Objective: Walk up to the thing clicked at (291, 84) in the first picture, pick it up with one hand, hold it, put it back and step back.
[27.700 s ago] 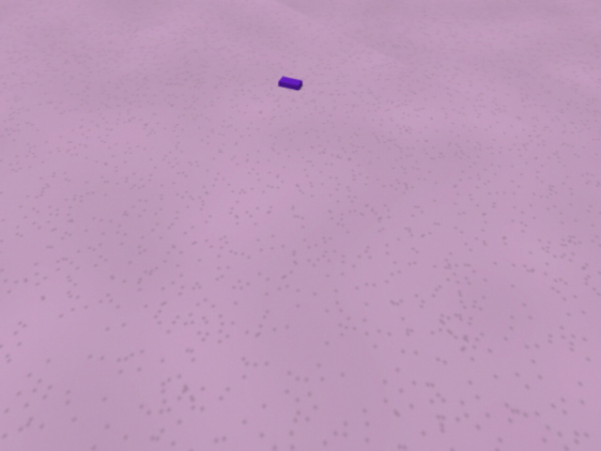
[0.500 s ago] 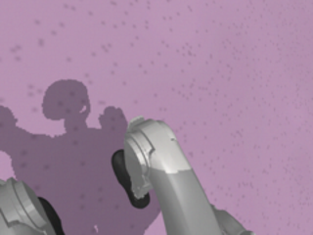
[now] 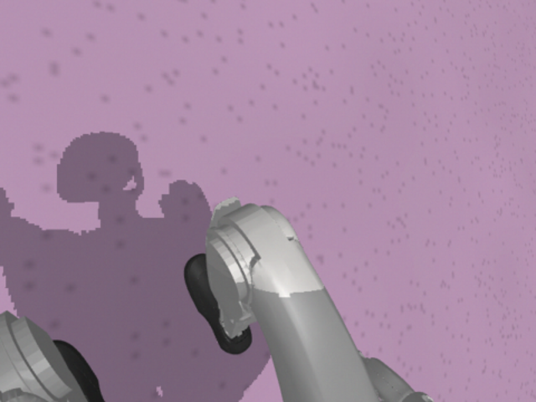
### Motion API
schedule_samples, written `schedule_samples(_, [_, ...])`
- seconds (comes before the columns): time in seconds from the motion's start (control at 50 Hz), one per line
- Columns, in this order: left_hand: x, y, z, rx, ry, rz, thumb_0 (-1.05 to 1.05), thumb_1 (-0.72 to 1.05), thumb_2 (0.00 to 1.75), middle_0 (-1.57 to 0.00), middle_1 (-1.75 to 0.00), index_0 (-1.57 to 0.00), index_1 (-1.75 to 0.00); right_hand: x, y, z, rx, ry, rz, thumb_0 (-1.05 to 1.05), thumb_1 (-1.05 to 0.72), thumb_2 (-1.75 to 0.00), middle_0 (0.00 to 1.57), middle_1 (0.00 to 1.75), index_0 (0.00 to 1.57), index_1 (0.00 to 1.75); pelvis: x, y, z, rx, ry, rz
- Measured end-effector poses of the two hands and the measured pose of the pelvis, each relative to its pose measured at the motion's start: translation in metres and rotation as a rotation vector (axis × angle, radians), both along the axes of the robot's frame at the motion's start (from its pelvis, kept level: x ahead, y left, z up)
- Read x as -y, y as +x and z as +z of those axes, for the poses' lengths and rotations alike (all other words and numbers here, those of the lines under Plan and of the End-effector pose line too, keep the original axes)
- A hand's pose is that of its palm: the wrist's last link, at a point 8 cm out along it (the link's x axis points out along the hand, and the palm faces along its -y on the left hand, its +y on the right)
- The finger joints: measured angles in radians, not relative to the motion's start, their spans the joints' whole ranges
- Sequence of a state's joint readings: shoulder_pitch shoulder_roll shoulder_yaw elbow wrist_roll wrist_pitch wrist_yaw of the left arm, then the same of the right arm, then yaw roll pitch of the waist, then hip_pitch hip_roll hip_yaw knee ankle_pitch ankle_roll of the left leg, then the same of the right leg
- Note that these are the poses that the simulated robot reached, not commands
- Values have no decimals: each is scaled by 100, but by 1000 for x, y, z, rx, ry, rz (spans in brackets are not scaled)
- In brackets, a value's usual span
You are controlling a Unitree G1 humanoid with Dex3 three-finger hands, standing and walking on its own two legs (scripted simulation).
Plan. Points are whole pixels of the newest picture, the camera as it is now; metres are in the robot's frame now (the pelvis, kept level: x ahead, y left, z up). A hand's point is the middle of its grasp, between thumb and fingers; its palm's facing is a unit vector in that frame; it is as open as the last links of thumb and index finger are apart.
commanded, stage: open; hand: left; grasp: from above
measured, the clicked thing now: out of the picture +0.50 +0.34 -0.29
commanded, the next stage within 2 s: withdraw in 0.76 s
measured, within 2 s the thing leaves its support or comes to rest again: neither
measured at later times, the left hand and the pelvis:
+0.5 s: hand out of the picture +0.49 +0.33 -0.24, palm faces -0.42 -0.15 -0.90, open 13.2 cm; pelvis +0.00 +0.00 +0.00, yaw +0 degrees
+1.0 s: hand out of the picture +0.50 +0.33 -0.24, palm faces -0.41 -0.14 -0.90, open 14.1 cm; pelvis +0.00 +0.00 +0.00, yaw +0 degrees
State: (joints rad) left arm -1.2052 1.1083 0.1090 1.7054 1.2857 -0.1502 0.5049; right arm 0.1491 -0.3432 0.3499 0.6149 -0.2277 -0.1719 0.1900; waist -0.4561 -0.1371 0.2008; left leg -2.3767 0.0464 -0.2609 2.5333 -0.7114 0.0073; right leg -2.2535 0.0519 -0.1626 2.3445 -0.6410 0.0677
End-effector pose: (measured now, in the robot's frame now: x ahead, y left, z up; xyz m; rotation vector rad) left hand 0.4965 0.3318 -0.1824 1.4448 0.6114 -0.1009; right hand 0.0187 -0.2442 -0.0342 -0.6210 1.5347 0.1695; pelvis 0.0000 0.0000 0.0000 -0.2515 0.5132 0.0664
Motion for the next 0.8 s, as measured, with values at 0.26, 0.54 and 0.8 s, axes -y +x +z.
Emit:
schedule_samples(0.26, [0,1,5,-5,9,7,-1,-11,62,-42,-71,-44,-70,-1,-1,-2,7,9,0,0,-90,-90,20,30,20,30,1,-2,1,5,1,-1])
schedule_samples(0.54, [2,1,4,4,6,-5,0,-39,86,-18,-94,-18,-94,-3,-4,0,-3,2,2,0,-90,-90,20,30,20,30,1,-2,2,5,-2,-2])
schedule_samples(0.8, [1,2,2,4,1,1,0,-49,96,-8,-102,-8,-103,-4,-5,2,-6,-7,3,0,-89,-90,20,30,20,30,-1,-3,3,5,-8,-2])
